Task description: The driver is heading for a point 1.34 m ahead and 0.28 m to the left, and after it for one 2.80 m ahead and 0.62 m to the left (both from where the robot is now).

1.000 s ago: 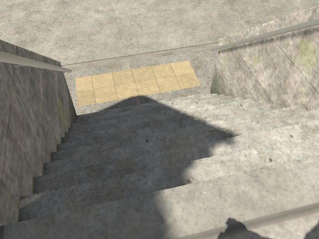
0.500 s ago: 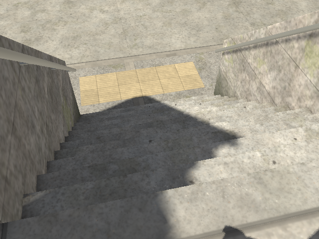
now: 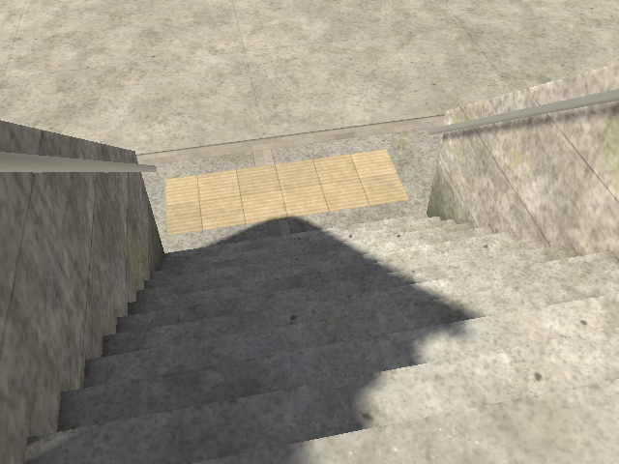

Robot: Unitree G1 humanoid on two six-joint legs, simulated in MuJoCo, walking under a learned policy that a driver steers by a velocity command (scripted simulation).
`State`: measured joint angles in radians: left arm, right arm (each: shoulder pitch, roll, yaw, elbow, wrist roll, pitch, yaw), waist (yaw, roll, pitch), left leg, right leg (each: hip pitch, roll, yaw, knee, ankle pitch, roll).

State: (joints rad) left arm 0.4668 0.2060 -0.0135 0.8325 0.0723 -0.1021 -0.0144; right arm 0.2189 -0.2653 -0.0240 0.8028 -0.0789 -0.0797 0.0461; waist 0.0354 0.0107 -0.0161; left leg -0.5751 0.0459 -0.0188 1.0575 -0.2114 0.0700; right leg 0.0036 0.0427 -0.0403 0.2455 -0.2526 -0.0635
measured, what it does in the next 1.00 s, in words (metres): walks ahead: left foot, then right foot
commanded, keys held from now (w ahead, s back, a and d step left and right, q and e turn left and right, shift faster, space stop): w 1.00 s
